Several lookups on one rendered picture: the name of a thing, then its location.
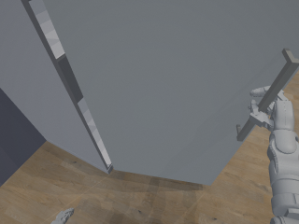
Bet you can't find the robot right hand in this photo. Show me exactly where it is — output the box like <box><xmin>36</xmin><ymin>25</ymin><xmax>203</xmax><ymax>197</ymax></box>
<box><xmin>248</xmin><ymin>86</ymin><xmax>295</xmax><ymax>132</ymax></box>

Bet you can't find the robot right forearm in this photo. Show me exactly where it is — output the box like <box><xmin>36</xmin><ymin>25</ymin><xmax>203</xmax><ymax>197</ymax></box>
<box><xmin>266</xmin><ymin>129</ymin><xmax>299</xmax><ymax>220</ymax></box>

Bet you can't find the robot left hand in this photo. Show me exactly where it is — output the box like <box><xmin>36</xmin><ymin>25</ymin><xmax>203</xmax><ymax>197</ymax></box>
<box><xmin>50</xmin><ymin>207</ymin><xmax>75</xmax><ymax>224</ymax></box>

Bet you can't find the fridge door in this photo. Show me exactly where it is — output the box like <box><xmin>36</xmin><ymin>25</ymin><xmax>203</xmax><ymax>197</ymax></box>
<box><xmin>43</xmin><ymin>0</ymin><xmax>299</xmax><ymax>186</ymax></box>

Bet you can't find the handle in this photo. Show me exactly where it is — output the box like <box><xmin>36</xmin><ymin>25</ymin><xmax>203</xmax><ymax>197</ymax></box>
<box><xmin>236</xmin><ymin>48</ymin><xmax>299</xmax><ymax>142</ymax></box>

